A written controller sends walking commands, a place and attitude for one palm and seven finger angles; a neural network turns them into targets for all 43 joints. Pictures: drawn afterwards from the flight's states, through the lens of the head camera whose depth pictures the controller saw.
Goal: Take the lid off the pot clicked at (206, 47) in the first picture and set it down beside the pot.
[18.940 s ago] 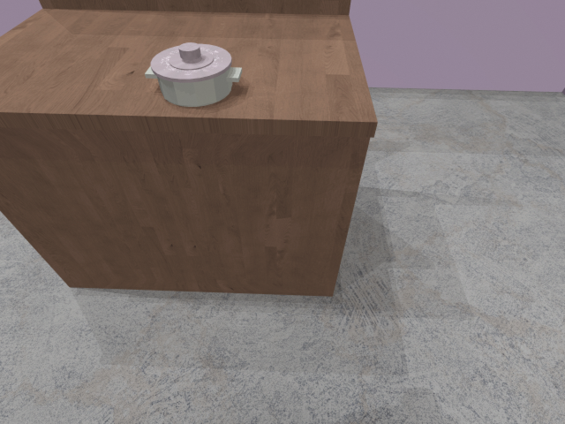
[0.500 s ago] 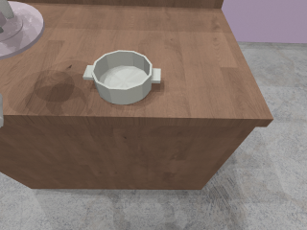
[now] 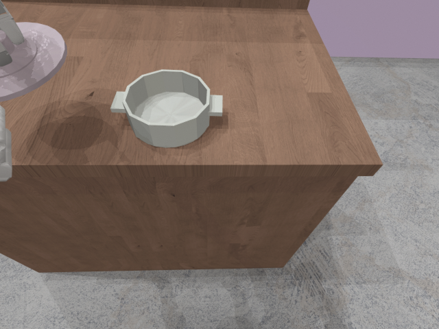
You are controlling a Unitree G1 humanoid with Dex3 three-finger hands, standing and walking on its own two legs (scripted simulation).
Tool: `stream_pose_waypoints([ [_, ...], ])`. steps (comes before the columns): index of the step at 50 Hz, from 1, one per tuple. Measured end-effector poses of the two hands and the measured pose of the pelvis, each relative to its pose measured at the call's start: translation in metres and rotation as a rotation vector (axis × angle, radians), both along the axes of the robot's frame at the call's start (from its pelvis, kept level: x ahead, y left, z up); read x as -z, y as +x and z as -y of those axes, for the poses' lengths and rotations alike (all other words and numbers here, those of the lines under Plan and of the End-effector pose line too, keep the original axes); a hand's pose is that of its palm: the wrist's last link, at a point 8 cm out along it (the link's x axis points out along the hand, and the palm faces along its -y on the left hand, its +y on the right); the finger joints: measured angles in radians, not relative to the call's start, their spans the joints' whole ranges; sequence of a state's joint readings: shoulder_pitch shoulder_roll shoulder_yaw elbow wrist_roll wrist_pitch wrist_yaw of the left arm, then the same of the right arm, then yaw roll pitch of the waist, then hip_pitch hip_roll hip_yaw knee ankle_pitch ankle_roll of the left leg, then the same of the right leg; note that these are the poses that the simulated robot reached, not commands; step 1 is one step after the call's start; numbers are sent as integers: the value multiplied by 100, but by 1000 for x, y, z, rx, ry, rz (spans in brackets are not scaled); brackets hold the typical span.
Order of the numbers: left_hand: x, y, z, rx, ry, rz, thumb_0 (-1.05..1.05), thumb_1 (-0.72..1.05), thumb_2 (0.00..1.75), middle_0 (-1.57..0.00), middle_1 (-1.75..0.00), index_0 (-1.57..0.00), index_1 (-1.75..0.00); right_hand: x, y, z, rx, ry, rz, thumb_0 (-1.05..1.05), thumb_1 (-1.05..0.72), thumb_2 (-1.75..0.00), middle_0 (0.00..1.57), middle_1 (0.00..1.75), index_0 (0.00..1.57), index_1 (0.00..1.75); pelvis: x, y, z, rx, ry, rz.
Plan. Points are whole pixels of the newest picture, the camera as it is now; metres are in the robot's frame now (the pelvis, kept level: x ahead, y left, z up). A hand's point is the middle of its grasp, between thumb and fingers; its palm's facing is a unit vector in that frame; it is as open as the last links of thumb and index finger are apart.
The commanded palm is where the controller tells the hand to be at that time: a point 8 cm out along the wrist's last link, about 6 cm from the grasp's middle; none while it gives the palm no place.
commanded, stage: lower the lid onto the table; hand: left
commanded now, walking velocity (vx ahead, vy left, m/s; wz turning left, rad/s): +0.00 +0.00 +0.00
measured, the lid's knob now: out of the picture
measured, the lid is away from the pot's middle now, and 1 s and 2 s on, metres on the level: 0.24 0.22 0.23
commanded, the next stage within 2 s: none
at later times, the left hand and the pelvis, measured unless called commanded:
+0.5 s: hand (10, 63) +0.49 +0.28 +0.23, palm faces -0.33 -0.31 -0.89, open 7.2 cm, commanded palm +0.54 +0.28 +0.29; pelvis +0.01 +0.00 +0.00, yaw -1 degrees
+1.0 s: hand (32, 76) +0.51 +0.27 +0.19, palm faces -0.40 -0.28 -0.88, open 7.2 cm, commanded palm +0.55 +0.28 +0.26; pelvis +0.01 +0.00 -0.01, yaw -1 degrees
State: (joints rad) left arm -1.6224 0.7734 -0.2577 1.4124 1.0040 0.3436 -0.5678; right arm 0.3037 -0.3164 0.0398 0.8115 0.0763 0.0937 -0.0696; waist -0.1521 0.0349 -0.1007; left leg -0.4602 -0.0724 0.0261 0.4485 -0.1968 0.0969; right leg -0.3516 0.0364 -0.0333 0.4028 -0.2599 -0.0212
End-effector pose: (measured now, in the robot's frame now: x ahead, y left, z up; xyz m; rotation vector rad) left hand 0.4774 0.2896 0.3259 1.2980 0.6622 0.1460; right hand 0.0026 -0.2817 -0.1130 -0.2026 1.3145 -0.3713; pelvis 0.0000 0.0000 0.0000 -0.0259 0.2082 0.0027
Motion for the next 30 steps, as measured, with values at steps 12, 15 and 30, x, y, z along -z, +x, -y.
stream_pose_waypoints([
  [12,22,6,2,17,-15,-40,5,35,68,-52,-99,-61,-105,-1,-6,4,16,-14,-14,0,-90,-89,20,30,20,30,1,0,2,6,-1,-7],
  [15,27,8,3,27,-17,-47,5,35,68,-52,-99,-61,-105,-2,-4,5,21,-18,-7,0,-90,-89,20,30,20,30,1,2,3,8,-1,-9],
  [30,47,21,-3,46,-5,-81,5,36,68,-51,-99,-60,-105,0,-3,1,36,-18,-29,0,-90,-89,20,30,20,30,3,8,1,9,-4,-32],
])
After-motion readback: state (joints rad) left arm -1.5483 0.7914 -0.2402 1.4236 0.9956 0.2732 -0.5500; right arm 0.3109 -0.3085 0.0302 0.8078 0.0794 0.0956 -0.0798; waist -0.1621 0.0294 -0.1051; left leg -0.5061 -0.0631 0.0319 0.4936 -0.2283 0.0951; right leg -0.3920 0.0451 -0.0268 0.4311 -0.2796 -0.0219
